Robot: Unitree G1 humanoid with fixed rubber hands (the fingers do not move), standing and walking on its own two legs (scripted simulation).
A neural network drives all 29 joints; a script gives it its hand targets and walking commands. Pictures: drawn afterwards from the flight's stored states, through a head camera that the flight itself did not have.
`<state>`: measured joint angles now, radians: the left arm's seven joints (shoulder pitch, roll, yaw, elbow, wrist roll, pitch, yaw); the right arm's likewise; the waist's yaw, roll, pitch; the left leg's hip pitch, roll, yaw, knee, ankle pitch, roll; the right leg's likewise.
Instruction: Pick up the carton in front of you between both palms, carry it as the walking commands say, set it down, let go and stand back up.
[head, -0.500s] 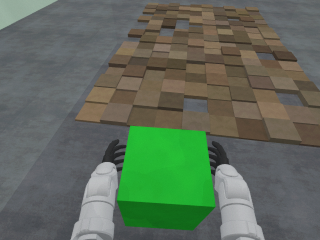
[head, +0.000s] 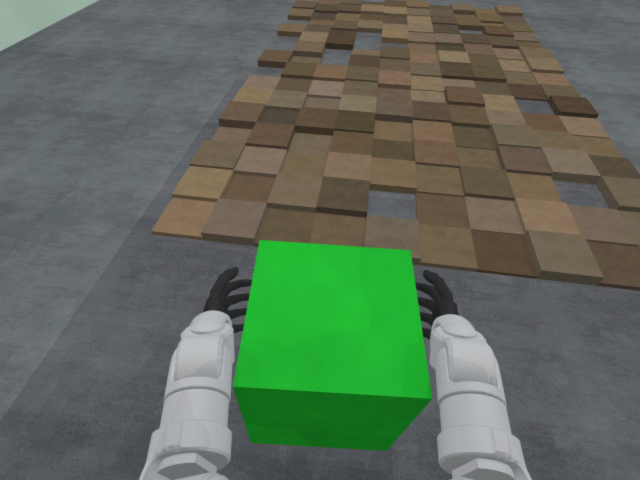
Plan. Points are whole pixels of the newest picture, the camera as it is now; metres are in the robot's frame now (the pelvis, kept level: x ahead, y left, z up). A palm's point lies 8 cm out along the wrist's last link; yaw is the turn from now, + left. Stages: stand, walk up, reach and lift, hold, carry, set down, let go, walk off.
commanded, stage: reach and lift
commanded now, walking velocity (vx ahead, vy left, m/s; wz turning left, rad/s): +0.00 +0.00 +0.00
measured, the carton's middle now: (326, 351) +0.30 +0.00 -0.04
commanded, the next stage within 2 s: hold in 0.48 s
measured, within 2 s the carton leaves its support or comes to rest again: neither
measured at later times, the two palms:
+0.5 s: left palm (215, 316) +0.30 +0.15 +0.04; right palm (443, 322) +0.30 -0.15 +0.04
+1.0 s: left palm (212, 302) +0.30 +0.15 +0.07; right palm (449, 306) +0.31 -0.15 +0.07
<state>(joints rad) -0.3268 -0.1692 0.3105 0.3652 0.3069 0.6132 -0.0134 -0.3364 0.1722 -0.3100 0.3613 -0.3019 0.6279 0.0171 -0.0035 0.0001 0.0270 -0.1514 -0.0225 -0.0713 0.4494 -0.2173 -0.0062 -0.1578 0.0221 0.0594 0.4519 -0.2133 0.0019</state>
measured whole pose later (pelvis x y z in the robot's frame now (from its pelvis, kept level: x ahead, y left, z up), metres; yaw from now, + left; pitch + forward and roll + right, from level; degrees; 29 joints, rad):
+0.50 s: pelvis +0.01 +0.01 +0.00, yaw +0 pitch -6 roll +0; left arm -0.26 -0.15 0.22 0.27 0.27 0.69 0.00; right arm -0.26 0.15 -0.23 0.27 -0.27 0.70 0.01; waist -0.01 0.00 0.02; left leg -0.07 -0.03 -0.06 0.38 -0.21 0.00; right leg -0.08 0.02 0.07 0.38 -0.20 0.01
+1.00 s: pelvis +0.01 +0.00 +0.00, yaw +0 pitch -1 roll +0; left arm -0.24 -0.15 0.20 0.12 0.23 0.81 0.01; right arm -0.26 0.15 -0.19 0.12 -0.23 0.82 -0.01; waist 0.00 0.01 -0.11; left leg -0.24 -0.02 -0.06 0.52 -0.33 0.00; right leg -0.25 0.01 0.03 0.54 -0.35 0.00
